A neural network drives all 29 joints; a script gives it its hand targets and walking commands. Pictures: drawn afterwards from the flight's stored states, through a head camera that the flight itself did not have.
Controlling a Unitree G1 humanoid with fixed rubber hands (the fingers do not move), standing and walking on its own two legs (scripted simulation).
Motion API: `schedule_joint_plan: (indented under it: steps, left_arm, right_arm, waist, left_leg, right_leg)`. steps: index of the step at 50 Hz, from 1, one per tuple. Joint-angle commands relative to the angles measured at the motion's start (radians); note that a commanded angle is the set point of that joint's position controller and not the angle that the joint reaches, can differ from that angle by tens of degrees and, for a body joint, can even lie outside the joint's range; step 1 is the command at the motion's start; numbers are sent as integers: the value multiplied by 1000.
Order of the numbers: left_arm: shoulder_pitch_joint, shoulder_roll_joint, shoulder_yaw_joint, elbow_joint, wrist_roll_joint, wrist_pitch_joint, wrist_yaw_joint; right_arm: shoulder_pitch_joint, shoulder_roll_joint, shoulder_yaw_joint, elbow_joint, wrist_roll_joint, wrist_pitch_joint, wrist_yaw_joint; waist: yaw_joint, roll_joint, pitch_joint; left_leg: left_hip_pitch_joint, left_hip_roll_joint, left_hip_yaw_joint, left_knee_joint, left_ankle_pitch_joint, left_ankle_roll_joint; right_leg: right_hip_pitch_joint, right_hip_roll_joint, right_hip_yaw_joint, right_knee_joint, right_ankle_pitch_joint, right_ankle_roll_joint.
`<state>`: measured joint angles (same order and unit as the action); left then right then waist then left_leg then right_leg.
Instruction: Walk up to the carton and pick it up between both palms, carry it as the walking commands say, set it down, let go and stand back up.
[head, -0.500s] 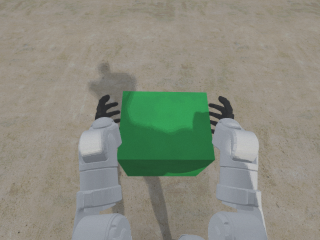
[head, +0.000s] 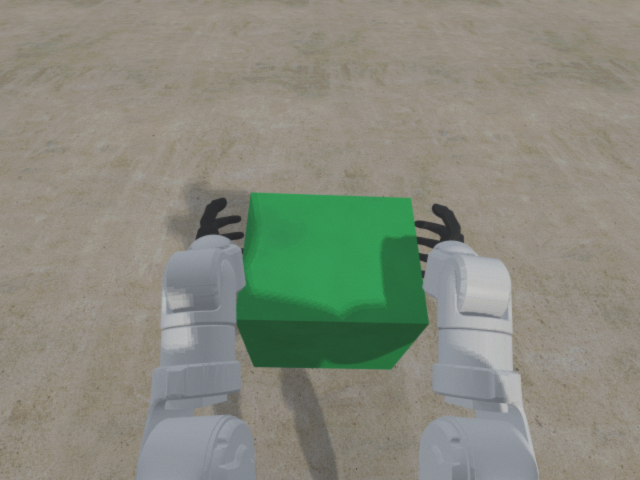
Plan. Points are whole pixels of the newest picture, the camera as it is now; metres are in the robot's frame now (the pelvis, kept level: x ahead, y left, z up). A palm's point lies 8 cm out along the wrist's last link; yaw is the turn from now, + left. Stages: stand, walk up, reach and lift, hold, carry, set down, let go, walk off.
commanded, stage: carry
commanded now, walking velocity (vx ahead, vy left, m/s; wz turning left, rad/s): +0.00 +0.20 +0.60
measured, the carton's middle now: (326, 288) +0.36 -0.02 +0.05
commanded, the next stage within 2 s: none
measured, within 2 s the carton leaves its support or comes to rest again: neither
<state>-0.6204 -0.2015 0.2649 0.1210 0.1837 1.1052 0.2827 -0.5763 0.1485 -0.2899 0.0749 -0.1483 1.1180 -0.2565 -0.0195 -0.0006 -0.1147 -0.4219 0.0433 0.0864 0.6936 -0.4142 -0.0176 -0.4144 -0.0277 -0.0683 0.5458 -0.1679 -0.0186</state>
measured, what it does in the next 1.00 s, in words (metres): walks backwards: left foot, then right foot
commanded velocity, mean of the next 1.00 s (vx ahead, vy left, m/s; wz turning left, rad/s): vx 0.00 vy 0.06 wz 0.17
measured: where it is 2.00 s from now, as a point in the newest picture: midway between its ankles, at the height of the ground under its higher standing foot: outside the picture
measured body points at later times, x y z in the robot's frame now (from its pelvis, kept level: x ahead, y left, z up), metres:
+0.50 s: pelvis -0.07 +0.07 -0.01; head -0.06 +0.06 +0.44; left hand +0.19 +0.27 +0.09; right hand +0.25 -0.01 +0.08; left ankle -0.01 +0.15 -0.73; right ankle -0.07 -0.04 -0.73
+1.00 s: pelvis -0.15 +0.11 +0.00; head -0.18 +0.11 +0.45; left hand +0.14 +0.33 +0.12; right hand +0.21 +0.06 +0.13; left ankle -0.07 +0.20 -0.73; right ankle -0.07 -0.04 -0.73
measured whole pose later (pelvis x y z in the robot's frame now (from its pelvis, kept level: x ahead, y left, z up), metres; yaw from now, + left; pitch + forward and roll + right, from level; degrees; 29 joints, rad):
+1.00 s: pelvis -0.15 +0.11 +0.00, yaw +13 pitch +2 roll -1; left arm -0.58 -0.17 0.26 0.10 0.17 1.13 0.25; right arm -0.56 0.19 -0.29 0.09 -0.18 1.11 -0.25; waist 0.03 0.01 -0.12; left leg -0.43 0.01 0.13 0.50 -0.12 0.07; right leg -0.36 -0.08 -0.07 0.55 -0.26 0.01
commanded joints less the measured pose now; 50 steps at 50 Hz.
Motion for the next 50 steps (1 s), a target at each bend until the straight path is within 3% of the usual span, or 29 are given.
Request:
schedule_joint_plan:
  steps: [1,5,8,9,10,11,12,13,14,16,18,21,22,24,25,26,27,28,29,30,33,34,35,36,37,39,43,50]
  left_arm:
    - [-408,-866,-500,-38,-282,20,-182]
    - [-318,-892,-559,-181,-292,22,-191]
    - [-141,-943,-610,-271,-311,38,-206]
    - [-59,-957,-629,-296,-317,46,-217]
    - [5,-971,-655,-333,-325,56,-227]
    - [-29,-976,-681,-367,-337,58,-235]
    - [-81,-998,-719,-419,-373,54,-246]
    - [-98,-1019,-753,-458,-407,53,-258]
    - [-106,-1037,-782,-487,-439,53,-268]
    - [-109,-1052,-833,-547,-483,54,-281]
    - [-89,-1026,-842,-567,-492,59,-287]
    - [-35,-979,-828,-547,-486,77,-294]
    - [-27,-970,-821,-537,-483,82,-297]
    - [-72,-956,-796,-500,-474,83,-298]
    - [-118,-942,-776,-467,-464,80,-298]
    - [-94,-933,-758,-439,-443,76,-300]
    - [-48,-950,-744,-418,-429,76,-299]
    - [-80,-960,-732,-418,-423,75,-298]
    - [-135,-958,-722,-408,-413,71,-294]
    - [-164,-940,-703,-384,-396,70,-288]
    - [-214,-884,-653,-286,-352,76,-268]
    - [-187,-872,-636,-256,-335,79,-264]
    - [-165,-869,-623,-225,-317,81,-260]
    - [-138,-879,-623,-207,-306,86,-257]
    - [-245,-880,-636,-213,-314,81,-255]
    - [-388,-898,-650,-192,-338,69,-256]
    - [-519,-915,-662,-122,-373,45,-253]
    - [-612,-892,-582,18,-349,1,-224]
  right_arm:
    - [-526,932,608,-9,317,14,177]
    - [-444,979,675,-124,358,17,199]
    - [-289,999,715,-251,375,31,210]
    - [-220,1004,731,-303,376,37,216]
    - [-155,993,735,-340,371,43,223]
    - [-141,992,733,-361,366,43,232]
    - [-157,1014,749,-413,377,44,238]
    - [-141,1029,755,-441,373,46,242]
    - [-126,1038,753,-458,363,43,243]
    - [-82,1029,744,-497,347,36,243]
    - [-36,1007,738,-504,334,38,239]
    - [24,978,734,-477,314,52,233]
    - [22,975,737,-468,314,57,233]
    - [-61,965,741,-438,322,60,231]
    - [-121,957,741,-407,325,61,230]
    - [-103,965,747,-399,324,68,237]
    - [-101,971,762,-415,339,76,244]
    - [-162,982,772,-409,354,76,246]
    - [-231,986,784,-394,367,72,248]
    - [-273,979,785,-368,374,72,250]
    - [-307,957,735,-239,370,79,252]
    - [-283,956,717,-201,363,84,252]
    - [-271,953,703,-173,358,86,253]
    - [-249,937,687,-149,350,85,256]
    - [-311,942,682,-133,356,75,254]
    - [-433,953,675,-122,349,56,246]
    - [-507,926,613,-58,309,22,220]
    - [-620,878,534,58,265,-17,183]
  waist:
    - [29,-206,-254]
    - [29,-206,-242]
    - [16,-170,-276]
    - [9,-98,-269]
    - [5,118,-230]
    - [6,279,-183]
    - [8,217,-179]
    - [4,129,-195]
    - [7,91,-219]
    - [5,120,-285]
    - [-7,132,-340]
    - [-12,138,-382]
    - [-6,134,-386]
    - [16,112,-388]
    - [24,72,-372]
    - [24,-178,-347]
    - [23,-310,-276]
    - [29,-265,-254]
    - [31,-171,-236]
    - [32,-133,-229]
    - [14,-130,-220]
    - [16,-118,-235]
    - [21,-69,-250]
    - [27,110,-246]
    - [23,180,-248]
    - [22,125,-208]
    - [26,132,-253]
    - [27,66,-269]
  left_leg:
    - [-96,4,-9,124,-104,2]
    - [-33,-23,11,71,-78,14]
    - [135,-40,11,-100,-8,40]
    - [206,6,-75,-216,31,62]
    - [210,182,-348,-362,-4,129]
    - [201,320,-509,-395,91,202]
    - [185,313,-465,-330,323,244]
    - [154,264,-379,-284,389,244]
    - [162,217,-301,-246,427,228]
    - [279,174,-238,-178,636,214]
    - [355,203,-283,-169,742,232]
    - [377,234,-339,-189,796,248]
    - [360,227,-336,-195,777,239]
    - [251,180,-273,-190,652,178]
    - [113,149,-239,-169,540,132]
    - [-67,42,-123,-67,272,58]
    - [-159,-13,-60,22,54,32]
    - [-159,-2,-59,120,-58,33]
    - [-144,1,-65,128,-71,33]
    - [-111,-3,-46,99,-41,28]
    - [64,-29,34,-164,152,-1]
    - [143,-2,6,-208,208,-1]
    - [215,69,-69,-236,296,7]
    - [227,199,-242,-284,393,52]
    - [193,247,-304,-336,333,96]
    - [127,234,-281,-388,144,108]
    - [95,148,-175,-424,-61,64]
    - [129,115,-137,-409,-100,48]
  right_leg:
    - [243,-344,289,-187,58,-89]
    - [178,-349,203,-178,-34,-66]
    - [90,-315,115,-84,-84,-10]
    - [21,-282,70,16,-80,23]
    - [-126,-164,-25,186,-190,82]
    - [-259,-60,-113,407,-358,113]
    - [-240,-67,-4,569,-388,91]
    - [-214,-84,22,648,-375,81]
    - [-204,-91,26,654,-340,75]
    - [-197,-71,-5,533,-318,80]
    - [-171,-46,-11,443,-358,84]
    - [-91,-24,0,293,-358,65]
    - [-42,-17,-5,216,-333,55]
    - [155,-28,-33,-31,-195,40]
    - [298,-99,43,-121,-122,18]
    - [385,-295,272,-170,-3,-53]
    - [341,-408,357,-194,174,-143]
    - [322,-425,333,-177,300,-171]
    - [307,-378,262,-148,336,-148]
    - [286,-331,194,-133,314,-116]
    - [207,-228,63,-72,190,-36]
    - [168,-206,54,-49,137,-14]
    - [121,-179,35,0,93,12]
    - [27,-101,-2,67,-105,51]
    - [35,-71,-33,94,-226,70]
    - [48,-45,-35,88,-218,60]
    - [114,-55,-16,18,-143,28]
    - [75,-44,18,-47,-213,-7]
